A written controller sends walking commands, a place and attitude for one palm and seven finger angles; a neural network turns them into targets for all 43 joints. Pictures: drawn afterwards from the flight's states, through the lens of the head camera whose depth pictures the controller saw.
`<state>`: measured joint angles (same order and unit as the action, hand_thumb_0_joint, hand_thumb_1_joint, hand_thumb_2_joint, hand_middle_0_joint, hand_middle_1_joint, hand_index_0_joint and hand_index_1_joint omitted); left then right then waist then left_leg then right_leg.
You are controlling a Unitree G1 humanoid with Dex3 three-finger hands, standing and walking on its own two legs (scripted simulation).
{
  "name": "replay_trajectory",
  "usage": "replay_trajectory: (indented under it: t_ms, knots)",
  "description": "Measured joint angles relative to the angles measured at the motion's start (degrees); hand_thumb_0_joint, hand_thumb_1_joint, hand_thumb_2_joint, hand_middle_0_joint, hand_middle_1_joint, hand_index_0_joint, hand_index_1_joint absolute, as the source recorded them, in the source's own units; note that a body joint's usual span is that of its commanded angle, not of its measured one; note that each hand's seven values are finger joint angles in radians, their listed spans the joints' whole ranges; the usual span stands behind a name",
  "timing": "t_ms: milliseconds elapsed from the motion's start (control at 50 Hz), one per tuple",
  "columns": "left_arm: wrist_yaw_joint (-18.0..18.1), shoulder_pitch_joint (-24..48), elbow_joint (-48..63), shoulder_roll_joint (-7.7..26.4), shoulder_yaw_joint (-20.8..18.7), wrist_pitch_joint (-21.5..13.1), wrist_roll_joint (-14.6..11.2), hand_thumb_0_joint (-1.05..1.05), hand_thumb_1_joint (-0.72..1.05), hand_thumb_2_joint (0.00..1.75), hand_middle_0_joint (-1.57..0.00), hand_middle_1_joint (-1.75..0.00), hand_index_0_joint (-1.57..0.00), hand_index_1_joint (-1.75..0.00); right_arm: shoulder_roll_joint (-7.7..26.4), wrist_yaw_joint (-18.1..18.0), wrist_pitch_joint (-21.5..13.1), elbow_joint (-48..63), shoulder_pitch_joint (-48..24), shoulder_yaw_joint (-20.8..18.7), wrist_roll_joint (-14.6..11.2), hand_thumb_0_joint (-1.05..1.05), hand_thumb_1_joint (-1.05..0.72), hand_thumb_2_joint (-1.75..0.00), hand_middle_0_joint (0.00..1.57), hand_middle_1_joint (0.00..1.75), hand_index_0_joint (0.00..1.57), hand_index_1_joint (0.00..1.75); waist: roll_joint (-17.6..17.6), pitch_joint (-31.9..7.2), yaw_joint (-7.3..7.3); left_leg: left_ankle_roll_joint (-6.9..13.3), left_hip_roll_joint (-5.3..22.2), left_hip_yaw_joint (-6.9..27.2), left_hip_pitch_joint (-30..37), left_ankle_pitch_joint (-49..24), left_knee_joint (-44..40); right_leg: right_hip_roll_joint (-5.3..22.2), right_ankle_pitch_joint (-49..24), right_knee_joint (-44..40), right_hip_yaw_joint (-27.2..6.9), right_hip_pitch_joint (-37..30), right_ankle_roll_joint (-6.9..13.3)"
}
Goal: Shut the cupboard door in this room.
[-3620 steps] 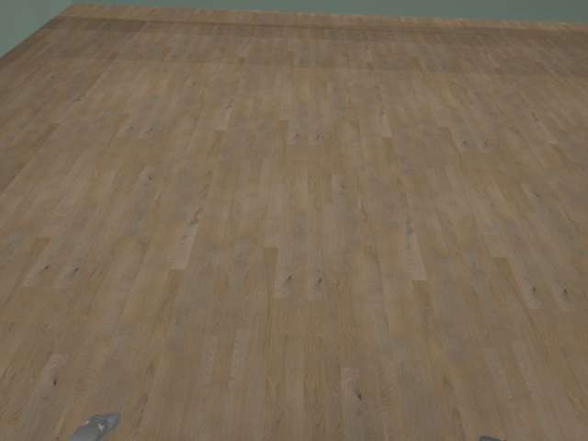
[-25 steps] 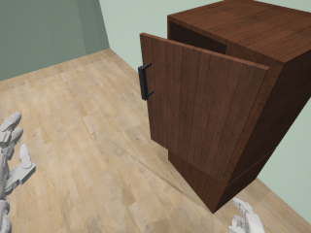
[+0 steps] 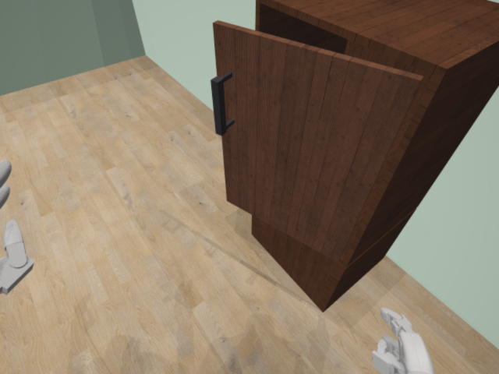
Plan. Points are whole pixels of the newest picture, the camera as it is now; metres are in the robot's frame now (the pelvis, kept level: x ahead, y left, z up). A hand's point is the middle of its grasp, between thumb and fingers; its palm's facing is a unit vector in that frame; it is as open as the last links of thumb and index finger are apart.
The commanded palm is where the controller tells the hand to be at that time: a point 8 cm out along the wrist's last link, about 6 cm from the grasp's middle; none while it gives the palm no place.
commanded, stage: step back with the hand held close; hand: left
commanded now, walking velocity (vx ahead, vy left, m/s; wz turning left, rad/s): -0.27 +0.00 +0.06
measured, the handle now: (224, 104) +0.69 +0.11 +0.07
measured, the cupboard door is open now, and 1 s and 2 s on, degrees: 18 18 18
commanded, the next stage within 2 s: stop stepping back and stand still in 0.70 s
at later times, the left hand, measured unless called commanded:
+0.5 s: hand out of the picture +0.14 +0.30 +0.18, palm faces +0.51 -0.74 -0.45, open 7.4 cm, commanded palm +0.07 +0.32 +0.19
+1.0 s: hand out of the picture -0.04 +0.26 +0.21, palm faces +0.53 -0.71 -0.47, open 7.4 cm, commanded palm -0.05 +0.26 +0.19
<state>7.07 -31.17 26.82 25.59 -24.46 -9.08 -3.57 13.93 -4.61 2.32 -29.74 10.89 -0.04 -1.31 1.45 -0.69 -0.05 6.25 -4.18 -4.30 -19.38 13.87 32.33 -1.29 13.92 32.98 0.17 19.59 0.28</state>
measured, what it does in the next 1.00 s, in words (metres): walks backwards: right foot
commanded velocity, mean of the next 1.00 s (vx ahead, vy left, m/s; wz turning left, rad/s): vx -0.20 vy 0.03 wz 0.01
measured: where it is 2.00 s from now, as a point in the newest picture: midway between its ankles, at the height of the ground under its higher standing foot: outside the picture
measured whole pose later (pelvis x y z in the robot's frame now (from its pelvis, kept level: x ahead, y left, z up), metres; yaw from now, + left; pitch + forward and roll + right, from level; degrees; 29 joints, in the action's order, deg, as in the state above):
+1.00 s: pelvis -0.20 -0.03 +0.00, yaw -2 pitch +1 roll +1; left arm 7.9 -35.9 29.3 28.6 -31.4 -12.8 -4.4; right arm 12.3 -4.0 -1.1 -37.6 17.6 0.5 -0.9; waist -2.7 -8.5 -2.9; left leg -0.8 0.9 -1.2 -30.7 18.3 52.0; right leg -2.6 25.9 26.9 0.7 1.9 3.4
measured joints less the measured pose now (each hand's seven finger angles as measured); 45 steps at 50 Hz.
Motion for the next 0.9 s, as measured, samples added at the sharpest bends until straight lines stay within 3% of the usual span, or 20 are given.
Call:
replay_trajectory:
  t_ms: [140, 280, 340, 400, 500, 620, 680, 740, 780, 820, 860, 900]
  knots:
    - [0.64, 1.62, -0.55, -2.06, -0.33, -1.25, 2.22, 0.02, 0.89, 0.9, -0.22, -0.3, -0.21, -0.3, -0.11, 0.04, -1.17, -0.86, 2.36, 0.55, 0.35, 0.01, -0.91, -0.89, 0.21, 0.3, 0.2, 0.3, -0.19, 0.3, -0.12, -0.05, 0.71, 0.66, -3.89, 1.54, 4.58, -0.06, -0.66, 1.98, 1.66, 2.36, 0.14]
    - [2.05, 1.99, 2.32, -2.28, -0.51, -2.97, 2.39, 0.02, 0.88, 0.9, -0.22, -0.3, -0.21, -0.3, -0.08, 0.5, -2.42, -3.04, 4.03, 0.54, 0.92, 0.01, -0.91, -0.89, 0.21, 0.3, 0.2, 0.3, -1.57, 0.21, 0.37, -0.82, 1.31, 0.77, -6.3, 2.15, 6.53, 0.2, -1.75, 2.08, 2.99, 3.62, 0.21]
    - [2.42, 1.98, 3.28, -1.52, -1.03, -3.97, 2.54, 0.02, 0.88, 0.9, -0.22, -0.3, -0.21, -0.3, 0.04, 0.39, -3.14, -3.4, 3.87, 0.56, 1.07, 0.01, -0.91, -0.89, 0.21, 0.3, 0.2, 0.3, -1.74, 0.5, 0.76, 0.06, 1.83, 0.46, -6.79, -1.09, 6.23, -0.1, -2.19, 2.2, 3.06, 4.1, -0.17]
    - [2.09, 2.7, 2.84, -0.58, -1.98, -4.8, 2.9, 0.02, 0.88, 0.9, -0.22, -0.3, -0.21, -0.3, -0.14, 0.19, -4.05, -3.54, 3.53, 0.23, 1.28, 0.01, -0.91, -0.89, 0.21, 0.3, 0.2, 0.3, -1.41, 0.85, 1.26, 1.03, 1.88, 0.71, -7.43, -1.25, 7.0, -1.31, -0.14, 6.01, 1.07, 4.05, -0.84]
    - [1.32, 2.93, 1.75, -0.44, -3.63, -5.42, 2.33, 0.02, 0.88, 0.9, -0.22, -0.3, -0.21, -0.3, -1.4, 0.72, -5.25, -4.67, 3.22, -0.04, 1.94, 0.01, -0.91, -0.89, 0.21, 0.3, 0.2, 0.3, -0.36, -2.24, 0.69, 0.94, 2.89, 1.3, -9.85, -3.38, 4.39, -3.05, 5.97, 10.61, -1.19, -2.82, -0.88]
    - [0.82, 3.16, 4.06, -0.62, -2.91, -6.39, 0.42, 0.02, 0.89, 0.9, -0.21, -0.3, -0.2, -0.3, -3.57, 2.12, -8.4, -5.53, -1.36, 1.25, 2.6, 0.01, -0.91, -0.89, 0.21, 0.3, 0.2, 0.3, -2.75, -2.82, -1.1, -0.18, 4.35, -0.4, -14.1, -11.63, -5.54, -2.88, 10.8, -1.31, -1.2, -12.36, -0.4]
    - [0.04, 3.98, 6.47, 0.77, -1.5, -6.17, -0.08, 0.02, 0.89, 0.9, -0.21, -0.3, -0.2, -0.3, -3.73, 3.05, -9.71, -5.38, -5.62, 1.43, 2.73, 0.01, -0.9, -0.89, 0.21, 0.3, 0.21, 0.3, -3.0, -0.01, -1.23, -0.74, 5.37, -0.94, -15.68, -16.76, -10.15, -3.61, 10.11, -5.25, -0.37, -13.72, -1.0]
    - [-1.1, 2.97, 9.64, 4.74, -2.66, -5.91, -0.75, 0.02, 0.89, 0.9, -0.21, -0.3, -0.2, -0.3, -4.04, 3.7, -10.19, -4.39, -9.49, 1.3, 2.82, 0.01, -0.9, -0.89, 0.21, 0.3, 0.21, 0.3, -3.63, 3.3, -0.59, -0.99, 5.88, -1.97, -16.74, -20.63, -12.06, -3.79, 10.02, -5.64, 0.15, -13.2, -1.79]
    - [-2.03, 1.52, 11.52, 7.74, -4.57, -5.71, -1.41, 0.02, 0.89, 0.9, -0.21, -0.3, -0.21, -0.3, -4.03, 3.94, -9.9, -3.32, -10.99, 1.13, 2.71, 0.01, -0.91, -0.89, 0.21, 0.3, 0.21, 0.3, -3.32, 5.07, -0.03, -1.29, 6.36, -2.1, -17.34, -22.66, -12.13, -3.96, 14.49, -5.61, 1.12, -13.08, -0.41]
    - [-3.13, -0.18, 12.73, 9.32, -5.73, -5.64, -2.01, 0.02, 0.88, 0.9, -0.22, -0.3, -0.21, -0.3, -3.28, 4.04, -8.9, -2.73, -10.95, 0.74, 2.38, 0.01, -0.91, -0.89, 0.21, 0.3, 0.21, 0.3, 0.13, 6.5, 0.92, -1.9, 8.04, 0.3, -17.13, -24.38, -11.83, -6.64, 14.06, -5.43, 3.13, -13.72, 2.47]
    - [-3.48, -3.93, 13.84, 11.01, -7.25, -6.0, -2.87, 0.02, 0.88, 0.9, -0.22, -0.3, -0.21, -0.3, -3.46, 3.76, -7.04, -3.04, -8.02, 0.67, 1.13, 0.01, -0.91, -0.89, 0.21, 0.3, 0.2, 0.3, 1.0, 5.64, 1.64, -3.68, 7.97, 2.49, -17.12, -17.5, -7.85, -7.57, 11.93, -6.07, 4.49, -15.73, 3.51]
    - [-2.75, -8.46, 14.14, 11.56, -9.13, -6.58, -3.07, 0.02, 0.88, 0.9, -0.22, -0.3, -0.22, -0.3, -4.21, 3.22, -5.11, -4.33, -3.36, 1.16, -0.11, 0.01, -0.91, -0.89, 0.21, 0.3, 0.2, 0.3, -2.14, 2.24, 0.5, -5.55, 5.79, 3.6, -17.94, -5.56, 5.21, -5.52, 12.61, -4.86, 3.56, -16.74, 3.7]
